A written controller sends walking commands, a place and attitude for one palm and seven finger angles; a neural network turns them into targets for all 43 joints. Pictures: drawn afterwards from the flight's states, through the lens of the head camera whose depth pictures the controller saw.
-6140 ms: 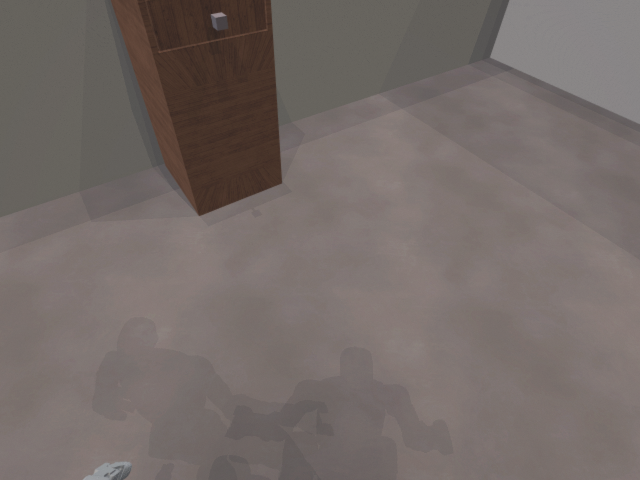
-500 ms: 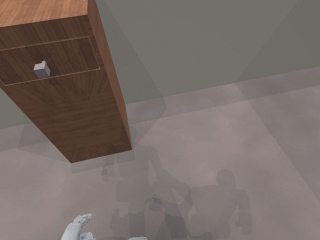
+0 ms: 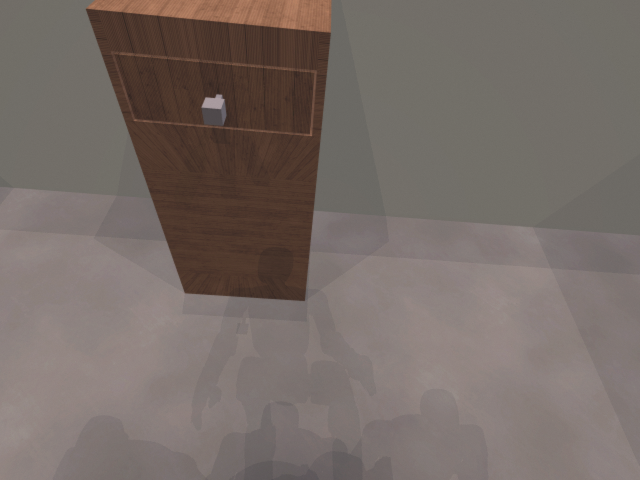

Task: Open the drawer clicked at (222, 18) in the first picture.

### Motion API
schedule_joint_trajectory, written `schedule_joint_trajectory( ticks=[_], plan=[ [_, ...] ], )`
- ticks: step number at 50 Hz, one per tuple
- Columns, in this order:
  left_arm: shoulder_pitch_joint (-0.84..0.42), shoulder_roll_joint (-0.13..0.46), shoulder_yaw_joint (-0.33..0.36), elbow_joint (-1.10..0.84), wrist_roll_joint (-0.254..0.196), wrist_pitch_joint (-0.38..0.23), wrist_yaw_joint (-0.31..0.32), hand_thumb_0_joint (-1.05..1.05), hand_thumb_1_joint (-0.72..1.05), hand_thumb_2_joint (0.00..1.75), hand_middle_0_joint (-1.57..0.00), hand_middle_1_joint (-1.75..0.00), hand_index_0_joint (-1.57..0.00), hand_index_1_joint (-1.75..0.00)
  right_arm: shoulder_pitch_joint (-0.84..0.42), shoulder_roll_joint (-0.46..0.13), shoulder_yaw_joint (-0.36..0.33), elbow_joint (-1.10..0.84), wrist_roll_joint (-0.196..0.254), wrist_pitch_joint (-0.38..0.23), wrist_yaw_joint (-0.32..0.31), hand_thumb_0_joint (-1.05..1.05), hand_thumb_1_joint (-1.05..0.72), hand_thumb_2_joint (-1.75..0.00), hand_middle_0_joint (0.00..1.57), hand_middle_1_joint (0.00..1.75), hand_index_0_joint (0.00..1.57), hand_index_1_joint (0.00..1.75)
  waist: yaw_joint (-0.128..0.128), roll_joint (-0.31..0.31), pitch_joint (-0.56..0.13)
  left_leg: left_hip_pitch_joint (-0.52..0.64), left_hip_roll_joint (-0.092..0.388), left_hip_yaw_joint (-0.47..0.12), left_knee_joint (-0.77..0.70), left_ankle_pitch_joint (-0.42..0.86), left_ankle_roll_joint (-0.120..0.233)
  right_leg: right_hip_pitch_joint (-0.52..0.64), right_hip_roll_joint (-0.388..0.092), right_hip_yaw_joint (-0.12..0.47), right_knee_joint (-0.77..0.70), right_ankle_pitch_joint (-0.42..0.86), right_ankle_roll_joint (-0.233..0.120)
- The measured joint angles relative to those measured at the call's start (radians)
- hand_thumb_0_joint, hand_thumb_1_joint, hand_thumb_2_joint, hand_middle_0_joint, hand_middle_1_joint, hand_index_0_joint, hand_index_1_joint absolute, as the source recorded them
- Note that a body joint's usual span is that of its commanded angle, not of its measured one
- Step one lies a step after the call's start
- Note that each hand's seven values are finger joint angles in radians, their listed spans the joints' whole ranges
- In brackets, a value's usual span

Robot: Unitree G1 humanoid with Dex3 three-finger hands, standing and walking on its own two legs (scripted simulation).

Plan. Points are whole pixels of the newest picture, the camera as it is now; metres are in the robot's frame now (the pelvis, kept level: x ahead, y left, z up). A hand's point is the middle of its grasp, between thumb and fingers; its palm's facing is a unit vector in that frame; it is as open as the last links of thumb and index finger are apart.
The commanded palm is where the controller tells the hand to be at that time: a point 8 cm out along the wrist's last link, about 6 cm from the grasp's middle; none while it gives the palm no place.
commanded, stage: take the last steps up to it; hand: left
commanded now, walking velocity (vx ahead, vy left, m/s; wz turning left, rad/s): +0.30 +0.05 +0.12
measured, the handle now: (216, 106) +0.76 +0.28 +0.03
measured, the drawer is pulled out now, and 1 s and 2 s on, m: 0.00 0.00 0.00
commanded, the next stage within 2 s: come to a stop and stand still in 0.68 s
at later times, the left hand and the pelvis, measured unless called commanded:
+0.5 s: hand (235, 410) +0.24 +0.14 -0.16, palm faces +0.02 -0.98 -0.20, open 7.4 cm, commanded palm none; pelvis +0.13 -0.03 -0.01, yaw +3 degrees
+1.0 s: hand (206, 464) +0.17 +0.17 -0.19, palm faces +0.18 -0.97 -0.14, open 7.3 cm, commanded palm none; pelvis +0.24 +0.02 +0.00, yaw +4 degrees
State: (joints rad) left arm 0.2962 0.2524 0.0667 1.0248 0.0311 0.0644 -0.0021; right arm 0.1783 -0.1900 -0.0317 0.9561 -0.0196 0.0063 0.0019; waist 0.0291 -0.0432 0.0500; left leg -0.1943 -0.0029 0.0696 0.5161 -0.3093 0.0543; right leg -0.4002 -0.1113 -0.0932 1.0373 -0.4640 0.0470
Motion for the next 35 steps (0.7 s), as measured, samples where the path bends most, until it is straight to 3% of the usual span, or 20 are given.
schedule_joint_trajectory(
  ticks=[3,8,15,21,23,25,28,31,35],
  plan=[
    [-0.008,-0.004,-0.003,0.004,0.002,-0.019,-0.012,0.01,0.91,0.89,-0.20,-0.30,-0.20,-0.29,0.047,0.014,0.008,0.021,0.004,-0.017,-0.008,0.00,-0.91,-0.90,0.20,0.30,0.20,0.30,-0.007,0.010,-0.018,0.054,-0.015,-0.012,-0.091,0.038,0.012,-0.047,0.001,0.016,0.054,0.093,0.003],
    [-0.032,-0.022,-0.012,0.001,0.003,-0.035,-0.012,0.01,0.91,0.90,-0.20,-0.30,-0.20,-0.29,0.134,0.034,0.009,0.071,0.009,-0.035,-0.014,0.00,-0.91,-0.90,0.20,0.30,0.20,0.30,-0.019,0.014,-0.038,0.130,-0.047,-0.020,-0.188,0.064,0.024,-0.083,-0.007,0.034,0.013,0.166,0.018],
    [-0.094,-0.062,-0.021,-0.005,-0.002,-0.035,-0.013,0.01,0.91,0.90,-0.20,-0.30,-0.20,-0.29,0.241,0.051,0.004,0.141,0.004,-0.042,-0.021,0.01,-0.91,-0.90,0.20,0.30,0.20,0.30,-0.058,0.025,-0.034,0.209,-0.072,-0.021,-0.234,0.036,0.020,-0.083,-0.009,0.025,-0.171,0.189,0.016],
    [-0.153,-0.097,-0.025,-0.031,-0.006,-0.063,-0.015,0.01,0.91,0.90,-0.20,-0.30,-0.20,-0.29,0.305,0.048,0.002,0.196,-0.002,-0.041,-0.024,0.01,-0.91,-0.90,0.20,0.30,0.20,0.30,-0.093,0.057,-0.013,0.236,-0.049,-0.028,-0.165,-0.060,-0.014,0.002,0.030,-0.003,-0.400,0.203,-0.018],
    [-0.167,-0.106,-0.027,-0.039,-0.004,-0.093,-0.014,0.01,0.91,0.90,-0.20,-0.30,-0.20,-0.29,0.320,0.047,0.001,0.213,0.005,-0.039,-0.022,0.01,-0.91,-0.90,0.20,0.30,0.20,0.30,-0.090,0.074,-0.001,0.198,-0.025,-0.036,-0.028,-0.134,-0.027,0.045,0.052,-0.024,-0.450,0.267,-0.057],
    [-0.170,-0.117,-0.032,-0.044,-0.007,-0.120,-0.009,0.01,0.91,0.89,-0.20,-0.30,-0.20,-0.29,0.312,0.047,-0.002,0.220,0.011,-0.027,-0.018,0.01,-0.91,-0.90,0.20,0.30,0.20,0.30,-0.091,0.083,0.011,0.083,-0.013,-0.052,0.268,-0.186,-0.024,0.064,0.055,-0.052,-0.417,0.229,-0.090],
    [-0.135,-0.130,-0.034,-0.034,-0.014,-0.129,0.001,0.00,0.91,0.89,-0.20,-0.30,-0.20,-0.29,0.275,0.037,-0.014,0.213,0.009,-0.011,-0.013,0.01,-0.91,-0.90,0.20,0.30,0.20,0.30,-0.069,0.076,0.002,-0.085,0.008,-0.040,0.570,-0.130,-0.025,0.130,0.057,-0.065,-0.467,0.207,-0.094],
    [-0.096,-0.121,-0.008,-0.023,-0.024,-0.135,0.027,-0.02,0.96,0.89,-0.21,-0.30,-0.20,-0.30,0.218,0.021,-0.025,0.177,0.003,-0.005,-0.011,0.01,-0.91,-0.90,0.20,0.30,0.20,0.30,-0.056,0.083,-0.013,-0.211,0.053,-0.043,0.607,-0.026,-0.041,0.192,0.070,-0.078,-0.559,0.233,-0.094],
    [-0.038,-0.101,-0.015,0.013,-0.010,-0.125,0.024,-0.02,0.96,0.89,-0.21,-0.30,-0.20,-0.30,0.133,0.005,-0.034,0.125,-0.001,-0.002,-0.004,0.01,-0.91,-0.90,0.20,0.30,0.20,0.30,-0.050,0.085,-0.028,-0.293,0.096,-0.035,0.492,0.056,-0.066,0.246,0.077,-0.081,-0.641,0.251,-0.091]
  ],
)
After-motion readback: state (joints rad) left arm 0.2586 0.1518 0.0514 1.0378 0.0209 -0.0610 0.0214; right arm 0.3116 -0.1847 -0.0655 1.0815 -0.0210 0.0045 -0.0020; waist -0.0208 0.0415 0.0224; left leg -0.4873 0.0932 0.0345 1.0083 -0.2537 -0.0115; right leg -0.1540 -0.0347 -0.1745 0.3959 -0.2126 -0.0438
